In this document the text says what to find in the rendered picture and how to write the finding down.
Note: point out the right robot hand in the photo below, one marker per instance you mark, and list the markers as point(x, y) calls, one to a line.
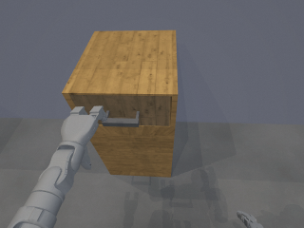
point(248, 220)

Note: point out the left robot hand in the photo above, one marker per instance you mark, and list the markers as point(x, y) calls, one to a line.
point(79, 127)

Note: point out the handle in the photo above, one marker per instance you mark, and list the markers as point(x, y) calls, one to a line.
point(122, 122)

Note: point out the robot left forearm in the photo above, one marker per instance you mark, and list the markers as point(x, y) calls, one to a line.
point(46, 198)

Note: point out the drawer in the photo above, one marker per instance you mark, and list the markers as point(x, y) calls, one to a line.
point(154, 110)

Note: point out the cabinet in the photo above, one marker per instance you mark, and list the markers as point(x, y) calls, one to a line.
point(130, 63)

